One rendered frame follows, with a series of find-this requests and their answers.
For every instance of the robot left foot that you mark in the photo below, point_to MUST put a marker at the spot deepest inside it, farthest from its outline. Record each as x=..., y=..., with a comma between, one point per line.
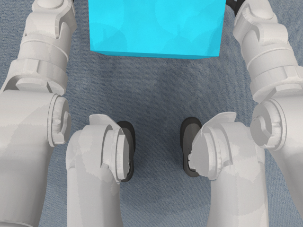
x=129, y=132

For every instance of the robot left upper arm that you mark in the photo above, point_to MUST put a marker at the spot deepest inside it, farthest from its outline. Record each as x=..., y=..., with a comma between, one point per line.
x=31, y=125

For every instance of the right robot thigh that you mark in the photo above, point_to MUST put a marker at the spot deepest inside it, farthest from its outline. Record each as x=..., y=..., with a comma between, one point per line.
x=226, y=152

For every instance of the robot right hand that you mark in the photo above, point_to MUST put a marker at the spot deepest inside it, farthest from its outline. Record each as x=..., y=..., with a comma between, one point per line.
x=235, y=5

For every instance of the carton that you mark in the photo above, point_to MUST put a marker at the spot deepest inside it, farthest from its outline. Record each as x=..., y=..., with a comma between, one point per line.
x=177, y=29

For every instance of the robot right upper arm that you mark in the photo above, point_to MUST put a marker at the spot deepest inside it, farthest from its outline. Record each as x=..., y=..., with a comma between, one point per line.
x=277, y=125

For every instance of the robot right forearm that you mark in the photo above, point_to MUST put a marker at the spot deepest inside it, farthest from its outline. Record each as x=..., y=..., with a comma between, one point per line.
x=269, y=58

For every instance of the robot left forearm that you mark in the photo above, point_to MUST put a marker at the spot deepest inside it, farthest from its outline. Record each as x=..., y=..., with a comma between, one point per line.
x=44, y=49

